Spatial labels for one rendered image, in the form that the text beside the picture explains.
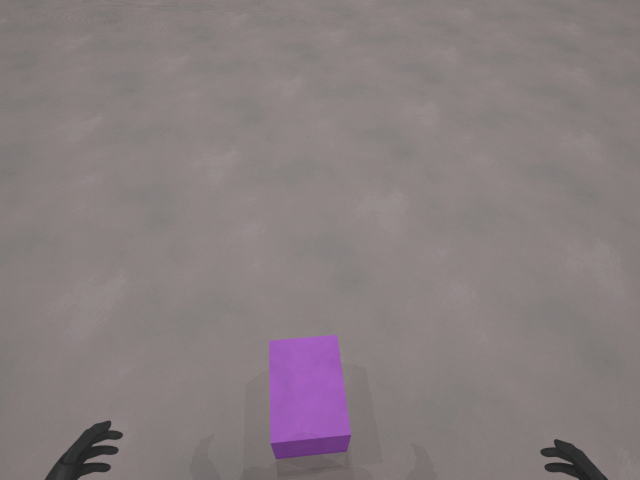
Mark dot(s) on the carton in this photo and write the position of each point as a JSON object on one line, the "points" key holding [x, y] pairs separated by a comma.
{"points": [[308, 407]]}

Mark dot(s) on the robot right hand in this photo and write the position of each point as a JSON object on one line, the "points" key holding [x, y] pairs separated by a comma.
{"points": [[582, 467]]}

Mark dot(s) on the robot left hand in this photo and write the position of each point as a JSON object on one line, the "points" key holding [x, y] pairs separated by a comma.
{"points": [[70, 466]]}

